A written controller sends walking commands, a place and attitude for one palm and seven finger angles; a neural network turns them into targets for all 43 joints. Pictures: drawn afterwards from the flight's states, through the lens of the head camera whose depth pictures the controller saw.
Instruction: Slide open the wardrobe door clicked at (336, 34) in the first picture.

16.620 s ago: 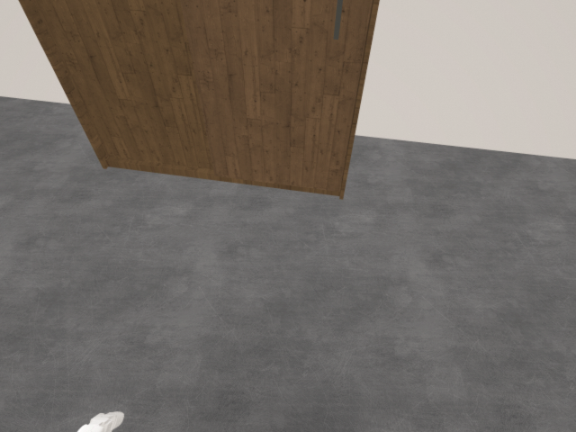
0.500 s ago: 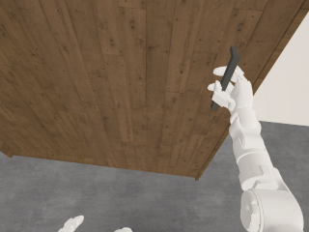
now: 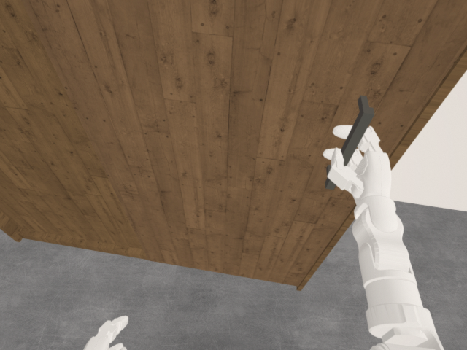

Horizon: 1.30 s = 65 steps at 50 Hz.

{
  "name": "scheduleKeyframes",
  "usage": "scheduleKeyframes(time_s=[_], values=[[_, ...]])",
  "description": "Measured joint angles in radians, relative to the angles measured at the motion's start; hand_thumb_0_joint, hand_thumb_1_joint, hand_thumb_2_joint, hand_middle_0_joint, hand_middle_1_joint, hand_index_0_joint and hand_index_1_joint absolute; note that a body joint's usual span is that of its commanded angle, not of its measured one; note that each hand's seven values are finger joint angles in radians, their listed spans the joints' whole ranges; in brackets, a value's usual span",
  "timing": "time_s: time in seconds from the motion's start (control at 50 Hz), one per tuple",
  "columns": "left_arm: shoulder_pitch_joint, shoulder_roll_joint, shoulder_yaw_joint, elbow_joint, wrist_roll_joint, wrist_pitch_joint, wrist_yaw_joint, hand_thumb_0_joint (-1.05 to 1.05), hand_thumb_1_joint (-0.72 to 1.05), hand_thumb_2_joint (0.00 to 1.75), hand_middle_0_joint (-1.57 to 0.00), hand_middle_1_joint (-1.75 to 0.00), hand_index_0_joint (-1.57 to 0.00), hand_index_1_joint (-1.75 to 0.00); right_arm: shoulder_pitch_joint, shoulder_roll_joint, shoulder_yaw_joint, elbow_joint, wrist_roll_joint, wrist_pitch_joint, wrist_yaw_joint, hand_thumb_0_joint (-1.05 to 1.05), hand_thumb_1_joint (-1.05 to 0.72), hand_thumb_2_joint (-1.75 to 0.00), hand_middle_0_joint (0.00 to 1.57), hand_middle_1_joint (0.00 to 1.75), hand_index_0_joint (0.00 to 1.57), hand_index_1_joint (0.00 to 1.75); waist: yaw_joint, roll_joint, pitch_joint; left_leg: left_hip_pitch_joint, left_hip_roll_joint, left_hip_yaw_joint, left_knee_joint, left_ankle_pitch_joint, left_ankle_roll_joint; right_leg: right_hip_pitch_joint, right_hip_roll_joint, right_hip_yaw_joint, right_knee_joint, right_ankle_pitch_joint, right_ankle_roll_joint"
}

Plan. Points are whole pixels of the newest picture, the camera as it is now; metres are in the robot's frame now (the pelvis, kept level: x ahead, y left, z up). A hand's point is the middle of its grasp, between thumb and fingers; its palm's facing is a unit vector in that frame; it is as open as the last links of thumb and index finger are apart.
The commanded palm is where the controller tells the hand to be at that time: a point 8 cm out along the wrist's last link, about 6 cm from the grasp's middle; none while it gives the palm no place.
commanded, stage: tug the door sideways, standing still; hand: right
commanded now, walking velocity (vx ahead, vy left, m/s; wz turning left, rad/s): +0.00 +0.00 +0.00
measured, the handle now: (345, 146) +0.46 -0.15 +0.11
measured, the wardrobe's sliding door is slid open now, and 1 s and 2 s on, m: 0.00 0.04 0.15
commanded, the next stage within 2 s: step sideways, sliding the door along in 0.82 s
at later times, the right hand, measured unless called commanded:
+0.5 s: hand (330, 166) +0.41 -0.11 +0.12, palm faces +0.10 +0.99 -0.03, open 5.6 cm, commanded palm +0.38 -0.11 +0.12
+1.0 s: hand (308, 165) +0.41 -0.08 +0.12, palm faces +0.05 +1.00 -0.08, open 5.7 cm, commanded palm +0.39 -0.11 +0.12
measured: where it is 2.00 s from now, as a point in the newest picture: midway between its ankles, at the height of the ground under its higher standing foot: outside the picture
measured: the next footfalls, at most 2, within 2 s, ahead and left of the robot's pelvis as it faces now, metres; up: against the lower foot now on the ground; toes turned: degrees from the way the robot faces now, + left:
right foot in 1.50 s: +0.02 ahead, -0.06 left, +0.00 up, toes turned -14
left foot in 1.76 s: +0.10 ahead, +0.34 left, +0.00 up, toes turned -2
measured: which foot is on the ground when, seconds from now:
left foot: down 0.00-1.00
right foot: down 0.00-1.00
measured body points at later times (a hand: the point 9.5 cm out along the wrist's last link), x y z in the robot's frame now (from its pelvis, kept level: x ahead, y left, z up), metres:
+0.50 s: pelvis -0.02 -0.01 -0.01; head +0.02 +0.00 +0.44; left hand +0.10 +0.21 -0.13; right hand +0.39 -0.17 +0.12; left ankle +0.02 +0.12 -0.73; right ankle -0.09 -0.12 -0.73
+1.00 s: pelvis -0.03 +0.01 -0.01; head +0.02 +0.02 +0.44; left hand +0.08 +0.25 -0.14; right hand +0.40 -0.13 +0.12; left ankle +0.02 +0.12 -0.73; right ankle -0.09 -0.12 -0.73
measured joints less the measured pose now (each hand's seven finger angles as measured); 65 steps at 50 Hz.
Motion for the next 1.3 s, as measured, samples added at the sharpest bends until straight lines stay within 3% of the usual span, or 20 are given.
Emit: scheduleKeyframes(time_s=[0.24,0.5,0.94,1.0,1.06,1.2,1.26,1.3], values=[[-0.05,-0.009,0.006,0.042,0.022,0.0,0.014,0.01,0.9,0.9,-0.2,-0.3,-0.2,-0.3,-0.136,0.075,0.105,0.099,-0.036,0.021,-0.083,0.02,-0.78,-0.85,0.34,1.36,0.34,1.36,-0.048,0.006,0.009,-0.001,0.037,0.063,0.026,-0.024,-0.01,-0.039,0.024,0.07,0.043,-0.017,-0.005],[0.0,-0.037,-0.012,0.087,0.03,-0.036,-0.013,0.01,0.9,0.9,-0.2,-0.3,-0.2,-0.3,-0.262,0.076,0.147,0.281,-0.023,-0.048,-0.147,0.01,-0.81,-0.84,0.32,1.36,0.28,1.39,-0.045,0.003,0.019,-0.044,0.059,0.067,0.073,-0.023,-0.015,-0.089,0.044,0.078,0.098,-0.018,-0.01],[0.018,-0.003,0.0,0.118,0.035,-0.098,-0.014,0.01,0.9,0.9,-0.2,-0.3,-0.2,-0.3,-0.354,0.085,0.17,0.407,-0.013,-0.12,-0.184,0.01,-0.82,-0.83,0.32,1.36,0.25,1.4,-0.033,0.005,0.031,-0.093,0.053,0.071,0.105,-0.017,0.008,-0.132,0.037,0.084,0.115,-0.002,0.007],[-0.031,-0.005,-0.008,0.119,0.013,-0.057,0.021,0.01,0.9,0.9,-0.2,-0.3,-0.2,-0.3,-0.35,0.055,0.146,0.408,-0.042,-0.131,-0.13,0.0,-0.79,-0.83,0.34,1.35,0.27,1.4,-0.017,0.005,0.068,-0.052,0.042,0.068,0.079,-0.007,0.01,-0.089,0.028,0.078,0.092,0.005,0.008],[-0.06,-0.008,-0.006,0.102,-0.006,-0.027,0.065,0.01,0.9,0.9,-0.2,-0.3,-0.2,-0.3,-0.342,0.027,0.155,0.392,-0.038,-0.126,-0.098,0.0,-0.77,-0.82,0.36,1.32,0.29,1.4,-0.006,0.004,0.104,-0.01,0.032,0.067,0.064,-0.003,0.015,-0.047,0.019,0.075,0.08,0.005,0.008],[-0.073,-0.032,0.006,0.088,0.009,-0.015,0.099,0.01,0.9,0.9,-0.2,-0.3,-0.2,-0.3,-0.292,-0.02,0.177,0.32,-0.022,-0.116,-0.047,-0.01,-0.73,-0.83,0.41,1.32,0.31,1.4,-0.027,0.007,0.155,0.005,-0.001,0.037,0.243,-0.117,0.026,0.03,-0.009,0.061,0.137,-0.062,0.032],[-0.068,-0.042,0.003,0.1,0.015,-0.009,0.085,0.01,0.9,0.9,-0.2,-0.3,-0.2,-0.3,-0.272,-0.034,0.174,0.292,-0.038,-0.113,-0.032,-0.02,-0.71,-0.83,0.42,1.34,0.33,1.4,-0.038,-0.014,0.177,0.072,-0.025,0.056,0.177,-0.097,0.051,0.051,-0.039,0.078,0.168,-0.079,0.054],[-0.082,-0.041,0.006,0.118,0.006,-0.002,0.08,0.01,0.9,0.9,-0.2,-0.3,-0.2,-0.3,-0.273,-0.031,0.165,0.276,-0.052,-0.101,-0.03,-0.02,-0.71,-0.83,0.43,1.35,0.34,1.4,-0.031,-0.03,0.201,0.102,-0.034,0.088,0.156,-0.111,0.075,-0.002,-0.054,0.081,0.295,-0.029,0.044]])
